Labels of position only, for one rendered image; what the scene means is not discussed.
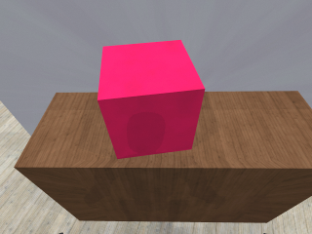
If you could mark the carton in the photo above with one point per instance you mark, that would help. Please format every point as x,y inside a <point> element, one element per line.
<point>150,97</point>

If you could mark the pedestal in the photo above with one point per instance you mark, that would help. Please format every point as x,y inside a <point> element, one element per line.
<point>250,161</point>

